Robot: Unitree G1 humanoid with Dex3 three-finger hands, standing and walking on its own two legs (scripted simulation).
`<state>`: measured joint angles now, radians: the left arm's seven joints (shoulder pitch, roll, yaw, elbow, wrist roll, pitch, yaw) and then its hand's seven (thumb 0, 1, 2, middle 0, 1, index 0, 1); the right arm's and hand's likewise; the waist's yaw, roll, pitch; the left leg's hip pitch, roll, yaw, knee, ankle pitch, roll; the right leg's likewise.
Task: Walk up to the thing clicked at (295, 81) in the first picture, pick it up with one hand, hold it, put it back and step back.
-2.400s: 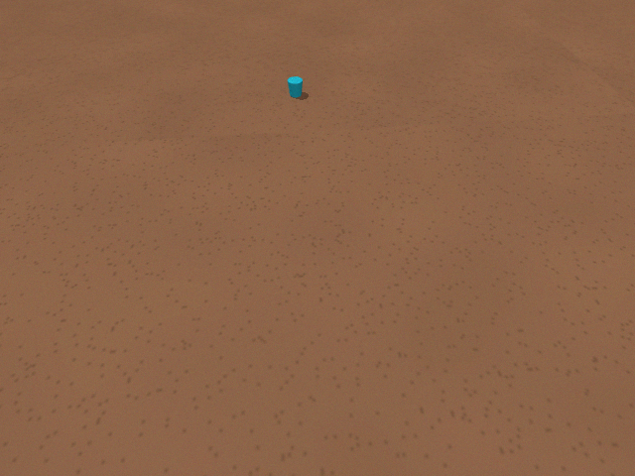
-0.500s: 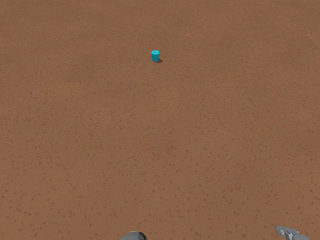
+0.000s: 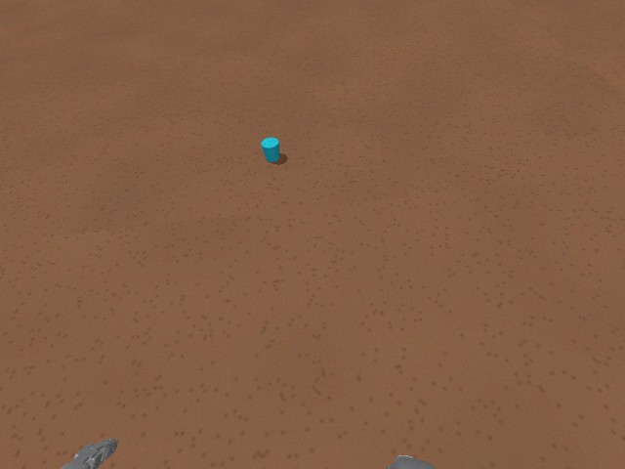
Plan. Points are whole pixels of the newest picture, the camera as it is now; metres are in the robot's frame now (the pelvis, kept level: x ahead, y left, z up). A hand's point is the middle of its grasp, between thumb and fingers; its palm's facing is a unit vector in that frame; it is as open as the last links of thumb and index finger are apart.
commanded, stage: walk up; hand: left
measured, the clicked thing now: (271, 150) +1.69 +0.26 -0.70
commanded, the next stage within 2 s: none
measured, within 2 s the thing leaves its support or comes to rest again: neither
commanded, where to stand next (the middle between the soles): +1.23 +0.04 m, yaw -3 degrees
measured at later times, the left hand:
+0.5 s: hand (132, 379) +0.30 +0.33 -0.14, palm faces -0.04 -0.93 -0.36, open 7.4 cm
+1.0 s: hand (193, 222) +0.61 +0.27 -0.09, palm faces -0.04 -0.92 -0.40, open 7.4 cm
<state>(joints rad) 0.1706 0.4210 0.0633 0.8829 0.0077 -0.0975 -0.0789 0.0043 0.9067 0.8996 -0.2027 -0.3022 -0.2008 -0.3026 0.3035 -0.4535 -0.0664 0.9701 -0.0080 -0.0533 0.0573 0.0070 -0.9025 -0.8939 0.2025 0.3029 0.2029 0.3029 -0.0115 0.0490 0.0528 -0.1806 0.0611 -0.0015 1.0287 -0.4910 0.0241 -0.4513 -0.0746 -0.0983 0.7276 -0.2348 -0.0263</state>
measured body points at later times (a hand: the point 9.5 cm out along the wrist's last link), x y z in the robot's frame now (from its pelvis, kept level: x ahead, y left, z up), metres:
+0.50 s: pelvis +0.28 +0.04 +0.02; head +0.30 +0.06 +0.46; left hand +0.30 +0.37 -0.11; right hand +0.40 -0.28 -0.07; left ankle +0.33 +0.15 -0.71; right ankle +0.19 -0.10 -0.64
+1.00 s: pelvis +0.51 +0.00 +0.03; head +0.52 -0.03 +0.47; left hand +0.61 +0.32 -0.06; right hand +0.57 -0.32 -0.11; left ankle +0.53 +0.15 -0.65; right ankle +0.55 -0.11 -0.71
